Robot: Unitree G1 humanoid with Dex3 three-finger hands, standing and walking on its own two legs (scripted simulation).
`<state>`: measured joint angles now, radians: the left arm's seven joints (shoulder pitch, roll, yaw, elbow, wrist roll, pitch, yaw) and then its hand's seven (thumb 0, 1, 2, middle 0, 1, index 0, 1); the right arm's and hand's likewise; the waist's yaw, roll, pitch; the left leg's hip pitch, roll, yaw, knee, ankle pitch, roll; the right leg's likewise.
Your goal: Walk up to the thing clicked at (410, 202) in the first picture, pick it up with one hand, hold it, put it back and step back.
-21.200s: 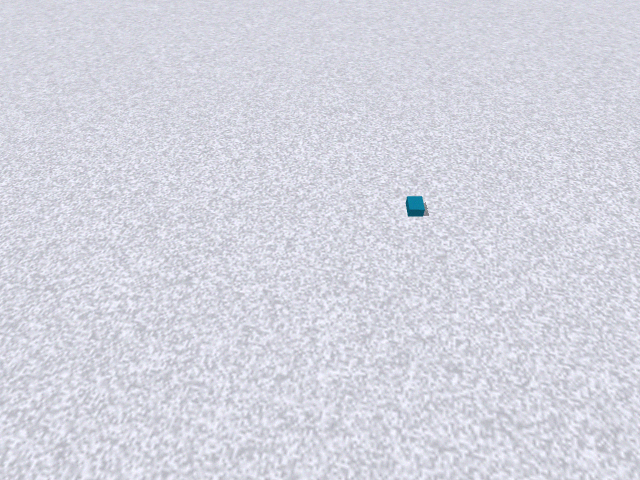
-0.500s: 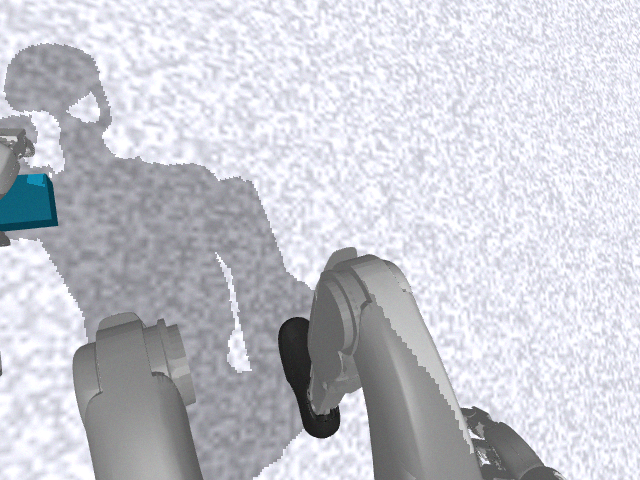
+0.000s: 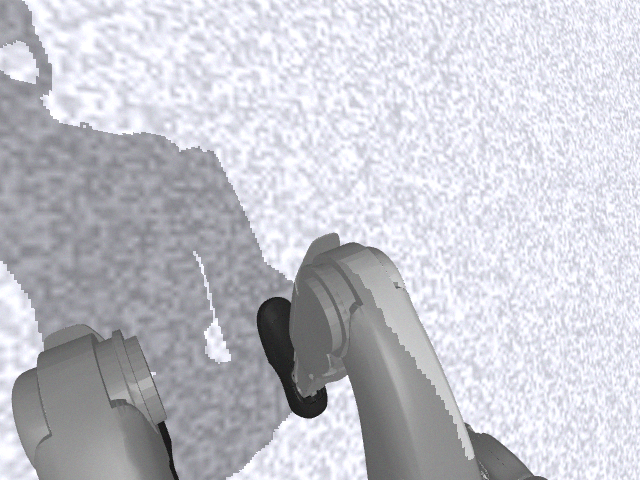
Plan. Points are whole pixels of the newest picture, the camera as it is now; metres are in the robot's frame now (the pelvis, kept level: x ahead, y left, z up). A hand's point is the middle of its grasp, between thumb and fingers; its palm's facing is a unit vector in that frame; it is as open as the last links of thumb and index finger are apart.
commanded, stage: rest palm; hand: left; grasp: from above
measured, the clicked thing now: out of the picture +0.49 +0.28 -0.29
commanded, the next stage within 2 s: close in 0.70 s
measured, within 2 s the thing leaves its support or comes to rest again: neither
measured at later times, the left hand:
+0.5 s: hand out of the picture +0.47 +0.28 -0.26, palm faces -0.47 -0.08 -0.88, open 12.3 cm
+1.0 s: hand out of the picture +0.47 +0.28 -0.26, palm faces -0.48 -0.08 -0.87, open 11.4 cm
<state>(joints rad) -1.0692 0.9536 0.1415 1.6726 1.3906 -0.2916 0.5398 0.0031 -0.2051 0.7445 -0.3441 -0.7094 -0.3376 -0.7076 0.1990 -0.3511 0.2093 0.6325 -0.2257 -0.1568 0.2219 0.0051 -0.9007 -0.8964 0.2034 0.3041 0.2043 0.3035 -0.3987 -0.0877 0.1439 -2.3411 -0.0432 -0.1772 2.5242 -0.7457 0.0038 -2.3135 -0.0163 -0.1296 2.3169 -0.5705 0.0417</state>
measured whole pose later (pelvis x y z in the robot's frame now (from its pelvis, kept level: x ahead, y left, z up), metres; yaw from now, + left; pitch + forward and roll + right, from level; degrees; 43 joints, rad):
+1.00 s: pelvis +0.00 +0.01 +0.00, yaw -2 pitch +30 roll -15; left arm -1.11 1.02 0.09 1.76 1.40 -0.26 0.62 0.00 -0.11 0.77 -0.43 -0.72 -0.41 -0.73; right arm 0.15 -0.38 0.27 0.60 -0.24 -0.22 0.27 0.00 -0.91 -0.90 0.20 0.30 0.20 0.30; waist -0.44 -0.13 0.18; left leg -2.33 -0.04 -0.21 2.54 -0.75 0.01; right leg -2.28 0.00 -0.16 2.30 -0.56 0.06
